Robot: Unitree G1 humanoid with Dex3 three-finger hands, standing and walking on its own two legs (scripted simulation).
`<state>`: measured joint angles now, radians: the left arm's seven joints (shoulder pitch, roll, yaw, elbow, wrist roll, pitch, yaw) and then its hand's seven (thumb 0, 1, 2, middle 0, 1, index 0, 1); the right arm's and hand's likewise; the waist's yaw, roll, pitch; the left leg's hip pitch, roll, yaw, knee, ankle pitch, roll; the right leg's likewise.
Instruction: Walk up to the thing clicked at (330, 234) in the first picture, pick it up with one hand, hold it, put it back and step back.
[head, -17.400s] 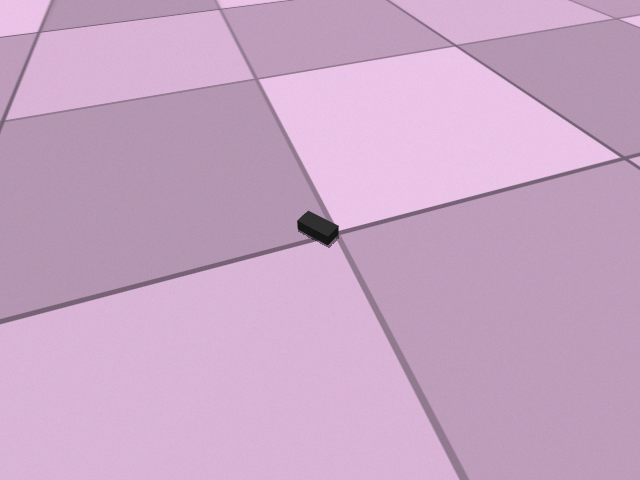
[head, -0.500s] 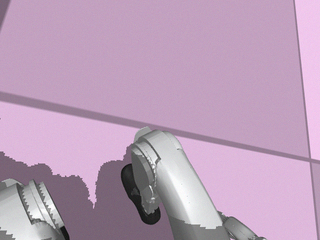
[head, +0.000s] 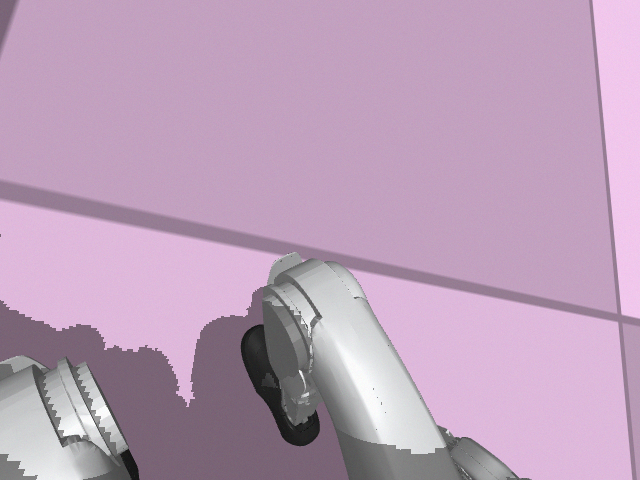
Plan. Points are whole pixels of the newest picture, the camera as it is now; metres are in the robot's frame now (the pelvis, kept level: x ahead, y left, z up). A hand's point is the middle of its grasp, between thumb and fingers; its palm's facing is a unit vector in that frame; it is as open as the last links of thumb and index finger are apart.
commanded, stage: close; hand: left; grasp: from above
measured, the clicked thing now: out of the picture +0.48 +0.32 -0.28
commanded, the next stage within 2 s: settle in 0.56 s
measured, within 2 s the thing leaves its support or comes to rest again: leaves its support in 1.00 s
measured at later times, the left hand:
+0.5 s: hand out of the picture +0.46 +0.32 -0.24, palm faces -0.43 -0.12 -0.90, open 10.8 cm
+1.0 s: hand out of the picture +0.46 +0.32 -0.23, palm faces -0.42 -0.13 -0.90, open 10.6 cm
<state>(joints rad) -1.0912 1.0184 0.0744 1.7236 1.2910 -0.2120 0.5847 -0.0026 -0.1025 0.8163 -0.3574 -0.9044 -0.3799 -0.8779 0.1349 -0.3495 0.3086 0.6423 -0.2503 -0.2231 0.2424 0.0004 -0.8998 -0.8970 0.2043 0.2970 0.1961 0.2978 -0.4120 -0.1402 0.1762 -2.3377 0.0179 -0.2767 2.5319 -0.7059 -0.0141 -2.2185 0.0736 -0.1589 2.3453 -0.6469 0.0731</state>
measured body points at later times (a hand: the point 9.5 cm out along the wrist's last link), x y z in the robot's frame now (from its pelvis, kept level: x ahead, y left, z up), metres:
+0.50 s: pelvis +0.00 +0.00 +0.00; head +0.27 +0.13 +0.33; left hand +0.48 +0.32 -0.19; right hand +0.04 -0.25 -0.05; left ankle +0.07 +0.13 -0.28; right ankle +0.12 -0.12 -0.27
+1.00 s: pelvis +0.00 +0.00 +0.00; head +0.27 +0.13 +0.34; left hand +0.48 +0.33 -0.18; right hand +0.04 -0.25 -0.05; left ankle +0.07 +0.13 -0.28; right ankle +0.12 -0.12 -0.27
